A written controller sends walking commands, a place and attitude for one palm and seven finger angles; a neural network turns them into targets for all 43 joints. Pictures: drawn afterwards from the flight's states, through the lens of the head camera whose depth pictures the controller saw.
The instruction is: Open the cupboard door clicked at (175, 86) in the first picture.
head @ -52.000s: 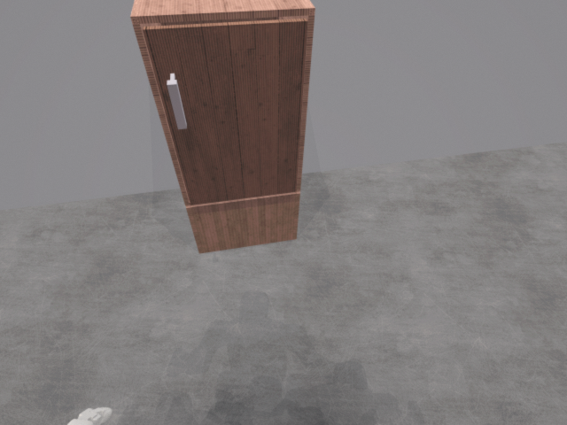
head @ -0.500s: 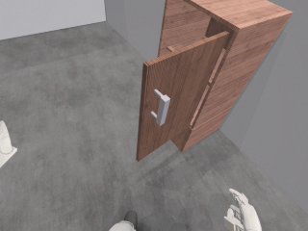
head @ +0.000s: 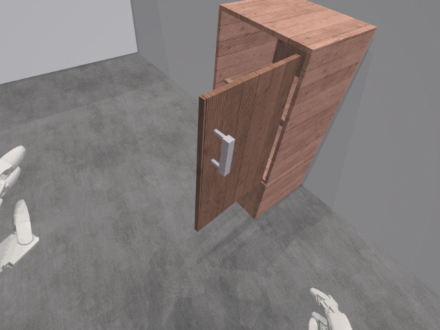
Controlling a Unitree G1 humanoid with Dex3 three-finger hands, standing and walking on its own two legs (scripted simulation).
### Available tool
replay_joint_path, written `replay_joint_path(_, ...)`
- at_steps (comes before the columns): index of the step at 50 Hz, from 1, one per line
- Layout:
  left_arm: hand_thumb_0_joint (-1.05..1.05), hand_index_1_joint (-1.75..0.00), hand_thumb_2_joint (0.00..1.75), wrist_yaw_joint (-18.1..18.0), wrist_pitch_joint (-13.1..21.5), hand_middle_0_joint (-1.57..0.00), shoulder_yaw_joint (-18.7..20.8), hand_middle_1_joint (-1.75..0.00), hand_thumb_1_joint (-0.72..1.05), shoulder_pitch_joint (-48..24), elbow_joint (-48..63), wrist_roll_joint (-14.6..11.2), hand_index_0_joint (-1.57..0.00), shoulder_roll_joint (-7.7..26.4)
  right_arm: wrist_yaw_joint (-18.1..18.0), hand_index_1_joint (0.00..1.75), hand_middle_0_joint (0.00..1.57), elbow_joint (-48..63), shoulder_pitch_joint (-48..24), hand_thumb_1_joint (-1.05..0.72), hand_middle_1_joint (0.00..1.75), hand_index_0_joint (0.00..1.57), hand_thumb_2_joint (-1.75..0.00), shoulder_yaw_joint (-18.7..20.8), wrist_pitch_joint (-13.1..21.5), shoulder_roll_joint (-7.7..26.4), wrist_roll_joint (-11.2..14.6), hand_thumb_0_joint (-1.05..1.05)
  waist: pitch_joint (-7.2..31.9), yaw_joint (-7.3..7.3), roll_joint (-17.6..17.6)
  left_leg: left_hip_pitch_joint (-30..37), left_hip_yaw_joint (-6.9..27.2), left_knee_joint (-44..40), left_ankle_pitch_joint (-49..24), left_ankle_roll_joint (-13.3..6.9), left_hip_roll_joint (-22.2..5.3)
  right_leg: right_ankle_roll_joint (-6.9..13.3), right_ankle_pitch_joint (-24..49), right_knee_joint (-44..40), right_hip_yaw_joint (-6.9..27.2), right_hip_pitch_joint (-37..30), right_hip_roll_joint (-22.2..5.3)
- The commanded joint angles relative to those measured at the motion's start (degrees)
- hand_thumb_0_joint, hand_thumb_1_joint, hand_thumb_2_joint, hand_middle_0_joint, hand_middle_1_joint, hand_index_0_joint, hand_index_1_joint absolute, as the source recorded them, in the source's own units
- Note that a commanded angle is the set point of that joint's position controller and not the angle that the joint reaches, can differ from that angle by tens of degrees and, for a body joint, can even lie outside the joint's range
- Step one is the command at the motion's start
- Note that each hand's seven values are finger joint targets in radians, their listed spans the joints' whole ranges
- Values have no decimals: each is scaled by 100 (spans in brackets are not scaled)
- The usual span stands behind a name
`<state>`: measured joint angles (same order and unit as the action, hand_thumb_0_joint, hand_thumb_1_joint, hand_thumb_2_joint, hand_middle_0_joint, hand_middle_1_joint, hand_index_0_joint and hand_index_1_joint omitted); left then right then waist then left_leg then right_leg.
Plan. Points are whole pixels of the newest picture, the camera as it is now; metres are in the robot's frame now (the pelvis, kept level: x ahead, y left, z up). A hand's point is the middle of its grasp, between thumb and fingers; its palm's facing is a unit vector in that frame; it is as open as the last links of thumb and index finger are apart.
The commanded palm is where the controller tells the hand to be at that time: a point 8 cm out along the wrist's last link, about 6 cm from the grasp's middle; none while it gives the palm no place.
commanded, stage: stop stepping back and stand still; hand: left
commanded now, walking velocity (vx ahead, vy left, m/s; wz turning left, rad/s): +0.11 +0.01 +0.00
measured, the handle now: (220, 152) +0.56 +0.02 -0.03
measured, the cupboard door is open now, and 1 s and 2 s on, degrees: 94 94 94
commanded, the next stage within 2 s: let the arm hang, fingers relaxed in 0.44 s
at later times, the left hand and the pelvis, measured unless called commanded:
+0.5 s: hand (23, 234) +0.20 +0.27 +0.15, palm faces +0.41 -0.76 -0.50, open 7.4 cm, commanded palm +0.13 +0.31 +0.16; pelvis +0.00 +0.01 -0.02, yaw +0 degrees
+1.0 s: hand out of the picture -0.07 +0.21 -0.19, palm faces +0.09 -0.97 -0.20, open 7.1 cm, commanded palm none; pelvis -0.02 +0.03 -0.01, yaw +4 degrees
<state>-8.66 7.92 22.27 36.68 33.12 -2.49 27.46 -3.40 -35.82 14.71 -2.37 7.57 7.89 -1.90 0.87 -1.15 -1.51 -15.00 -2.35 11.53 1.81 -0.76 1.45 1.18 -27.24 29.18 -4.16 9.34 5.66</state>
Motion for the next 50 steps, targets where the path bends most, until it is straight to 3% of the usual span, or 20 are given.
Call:
replay_joint_path(1, 0, -30, 90, -77, 153, -20, 883, -30, 90, -381, 727, -82, -20, 948, -140, 30, 20, 781, -669, -90, 30, 20, -90, 410, -2, 895, 5, 0, 417, 38, 530, -193, 319, 550, 2232, 457, -486, 355, 367, -1502, 379, -547, -546)
replay_joint_path(3, 0, -30, 90, -79, 217, -20, 1106, -30, 90, -818, 744, -129, -20, 1189, -120, 30, 20, 673, -711, -90, 30, 20, -90, 448, -74, 995, -13, 0, 351, 41, -477, 184, 144, 2991, 1482, 309, -252, 1036, -704, -2193, 1952, 1164, -2088)
replay_joint_path(4, 0, -30, 90, -69, 166, -20, 874, -30, 90, -900, 591, -95, -20, 912, -95, 30, 20, 663, -733, -90, 30, 20, -90, 507, -46, 1025, 99, 0, 121, 81, -940, -664, 321, 3920, 1720, 236, -179, 1163, -1290, -2241, 2445, 1092, -2308)
replay_joint_path(5, 0, -30, 90, -56, 165, -20, 724, -30, 90, -1042, 431, -100, -20, 709, -57, 30, 20, 612, -703, -90, 30, 20, -90, 536, -31, 1117, 120, 0, -23, -6, -678, -1187, 328, 4455, 1777, 239, -204, 1110, -1546, -2206, 2442, 1079, -2292)
replay_joint_path(8, 0, -30, 90, -115, 393, -20, 604, -30, 90, -1241, 233, 39, -20, 659, -109, 30, 20, 608, -736, -90, 30, 20, -90, 450, 68, 1083, 189, 0, -483, 19, 89, -1575, 172, 3900, 1696, 129, -471, 921, 465, -1743, 1786, 436, -2058)
replay_joint_path(13, 0, -30, 90, -220, 618, -20, 697, -30, 90, -1452, 677, 53, -20, 734, -201, 30, 20, 628, -687, -90, 30, 20, -90, 380, 281, 1005, 136, 0, -300, 116, 311, -115, -247, 1839, 1324, -32, -374, 625, 1622, -1021, 1232, 350, -1763)
replay_joint_path(16, 0, -30, 90, -200, 698, -20, 900, -30, 90, -1074, 868, -20, -20, 793, -197, 30, 20, 761, -642, -90, 30, 20, -90, 491, 280, 1185, 180, 0, 162, 166, 975, 931, 655, 1385, -440, -314, -1045, -145, 2231, -8, 577, 590, -950)
replay_joint_path(17, 0, -30, 90, -165, 682, -20, 920, -30, 90, -834, 618, -1, -20, 734, -181, 30, 20, 719, -568, -90, 30, 20, -90, 478, 260, 1120, 203, 0, 222, 139, 997, 757, 782, 1419, -761, -380, -1123, -205, 2201, 26, 468, 491, -787)
replay_joint_path(19, 0, -30, 90, -116, 698, -20, 950, -30, 90, -854, 553, 40, -20, 740, -141, 30, 20, 719, -580, -90, 30, 20, -90, 430, 237, 1075, 194, 0, 127, 101, 957, 189, 800, 1364, -744, -337, -1137, -170, 2165, -140, 435, 145, -716)
replay_joint_path(22, 0, -30, 90, -90, 691, -20, 877, -30, 90, -613, 273, -13, -20, 598, -91, 30, 20, 704, -511, -90, 30, 20, -90, 473, 244, 1064, 225, 0, 377, 52, 188, 197, 302, 1779, -477, -81, -780, -67, 3013, -503, 772, -133, -1010)
replay_joint_path(26, 0, -30, 90, -93, 638, -20, 884, -30, 90, -346, 351, -49, -20, 628, -67, 30, 20, 777, -574, -90, 30, 20, -90, 452, 202, 1023, 221, 0, 647, 61, 286, 415, 205, 1685, -484, -29, -666, -29, 3338, -536, 760, -190, -1118)
replay_joint_path(27, 0, -30, 90, 718, -258, -20, -1543, -30, 90, -1029, -3969, 516, -20, -436, 421, 30, 20, -502, -931, -90, 30, 20, -90, 662, 294, 1860, 189, 0, 322, -106, 376, -92, 356, 2414, -1148, -89, -841, 81, 3986, 376, 274, 478, -1495)
replay_joint_path(28, 0, -30, 90, 848, -678, -20, -1520, -30, 90, -994, -4135, 408, -20, -702, 372, 30, 20, -488, -448, -90, 30, 20, -90, 678, -93, 1568, 201, 0, 544, -2, 366, 46, 352, 2194, -977, -113, -853, 121, 3411, 368, 460, 474, -1302)
replay_joint_path(30, 0, -30, 90, 898, -771, -20, -1658, -30, 90, -1380, -4662, 437, -20, -801, 317, 30, 20, -475, -505, -90, 30, 20, -90, 528, -330, 1463, 100, 0, 409, 128, -100, -520, 799, 1889, -361, -364, -1025, 67, 2200, 400, 313, 384, -1076)
replay_joint_path(32, 0, -30, 90, 890, -740, -20, -1680, -30, 90, -1708, -5295, 448, -20, -622, 290, 30, 20, -539, -588, -90, 30, 20, -90, 461, -448, 1466, 53, 0, 447, 154, -971, -567, 815, 2080, -378, -335, -834, 164, 2590, 112, 461, 141, -1249)
replay_joint_path(34, 0, -30, 90, 845, -738, -20, -1742, -30, 90, -2038, -6077, 431, -20, -567, 276, 30, 20, -774, -635, -90, 30, 20, -90, 437, -585, 1341, 40, 0, 388, 100, -1342, -209, 473, 2336, -170, -142, -489, 383, 3302, -188, 647, 257, -1618)
replay_joint_path(36, 0, -30, 90, 770, -803, -20, -1869, -30, 90, -2287, -6783, 381, -20, -658, 265, 30, 20, -1048, -553, -90, 30, 20, -90, 369, -731, 1128, 2, 0, 243, 15, -554, 90, 405, 2122, -229, -58, -457, 430, 3105, -227, 588, 342, -1655)
replay_joint_path(39, 0, -30, 90, 732, -839, -20, -1974, -30, 90, -2230, -7769, 323, -20, -804, 232, 30, 20, -1490, -551, -90, 30, 20, -90, 294, -781, 1083, -2, 0, 108, 84, 779, 154, 803, 1385, -504, -189, -729, 121, 1894, -328, 420, 90, -1210)
replay_joint_path(43, 0, -30, 90, 728, -806, -20, -1956, -30, 90, -1922, -8716, 306, -20, -1044, 163, 30, 20, -1954, -446, -90, 30, 20, -90, 301, -803, 873, 24, 0, 24, 122, 1221, 162, 786, 1116, 364, -163, -693, 198, 1505, -871, 468, -143, -1243)
replay_joint_path(50, 0, -30, 90, 725, -758, -20, -2080, -30, 90, -1728, -9532, 285, -20, -1169, 119, 30, 20, -2526, 71, -90, 30, 20, -90, 329, -820, 785, 85, 0, -219, 53, 359, 435, 718, 983, 471, -149, -723, 210, 1350, -1177, 339, 39, -1252)
